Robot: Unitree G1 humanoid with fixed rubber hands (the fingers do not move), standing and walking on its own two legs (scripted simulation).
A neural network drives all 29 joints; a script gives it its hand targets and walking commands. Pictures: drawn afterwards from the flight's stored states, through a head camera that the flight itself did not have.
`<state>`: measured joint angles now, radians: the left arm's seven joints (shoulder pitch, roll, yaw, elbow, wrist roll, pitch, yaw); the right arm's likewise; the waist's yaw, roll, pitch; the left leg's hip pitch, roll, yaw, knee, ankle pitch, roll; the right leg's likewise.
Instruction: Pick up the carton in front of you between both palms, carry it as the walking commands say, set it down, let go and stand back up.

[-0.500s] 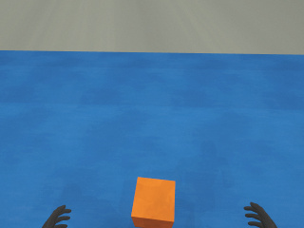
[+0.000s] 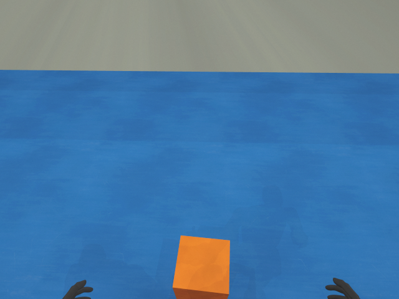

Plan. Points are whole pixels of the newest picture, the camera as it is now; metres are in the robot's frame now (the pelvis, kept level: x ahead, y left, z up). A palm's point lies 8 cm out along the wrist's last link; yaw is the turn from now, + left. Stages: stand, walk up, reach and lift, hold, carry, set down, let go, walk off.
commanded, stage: stand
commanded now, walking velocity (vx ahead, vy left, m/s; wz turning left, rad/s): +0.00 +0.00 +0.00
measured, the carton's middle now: (202, 271) +0.36 +0.01 -0.65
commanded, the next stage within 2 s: none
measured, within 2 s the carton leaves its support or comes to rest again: neither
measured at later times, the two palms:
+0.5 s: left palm out of the picture +0.08 +0.30 -0.10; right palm out of the picture +0.08 -0.31 -0.10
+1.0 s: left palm out of the picture +0.07 +0.31 -0.10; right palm out of the picture +0.07 -0.31 -0.10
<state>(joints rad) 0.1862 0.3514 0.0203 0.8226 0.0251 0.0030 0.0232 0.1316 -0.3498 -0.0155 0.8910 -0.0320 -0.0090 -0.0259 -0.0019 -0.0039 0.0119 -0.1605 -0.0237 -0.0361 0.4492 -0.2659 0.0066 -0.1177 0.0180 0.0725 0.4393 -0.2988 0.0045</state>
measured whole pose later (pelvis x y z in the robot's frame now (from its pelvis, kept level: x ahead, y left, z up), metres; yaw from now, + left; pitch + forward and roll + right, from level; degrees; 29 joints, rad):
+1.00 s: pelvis -0.02 +0.00 +0.01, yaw +0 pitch -3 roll +0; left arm 0.14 0.39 0.01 1.00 0.02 -0.01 0.01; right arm 0.11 -0.39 0.00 1.05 -0.02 -0.01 -0.01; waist 0.00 0.00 0.03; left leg -0.12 -0.02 -0.04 0.35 -0.18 0.00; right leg -0.08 0.02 0.07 0.34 -0.22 0.00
